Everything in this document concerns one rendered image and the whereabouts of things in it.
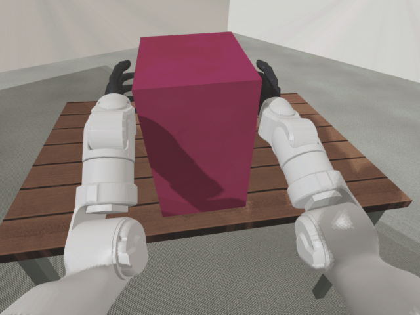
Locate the robot left hand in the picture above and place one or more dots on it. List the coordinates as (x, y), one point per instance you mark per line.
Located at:
(118, 77)

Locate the robot right hand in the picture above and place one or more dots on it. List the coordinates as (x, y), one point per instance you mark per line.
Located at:
(269, 86)

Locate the robot right upper arm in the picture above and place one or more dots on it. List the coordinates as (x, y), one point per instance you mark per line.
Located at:
(340, 242)

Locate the carton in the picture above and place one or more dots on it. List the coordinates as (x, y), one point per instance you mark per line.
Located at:
(197, 100)

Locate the table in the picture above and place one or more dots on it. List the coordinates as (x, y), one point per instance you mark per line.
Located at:
(37, 224)

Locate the robot left upper arm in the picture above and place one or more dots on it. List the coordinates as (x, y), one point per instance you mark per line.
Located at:
(101, 256)

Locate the left robot forearm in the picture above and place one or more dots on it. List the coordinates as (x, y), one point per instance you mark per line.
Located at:
(108, 161)

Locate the right robot forearm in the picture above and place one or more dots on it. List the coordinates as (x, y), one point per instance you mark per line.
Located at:
(312, 181)

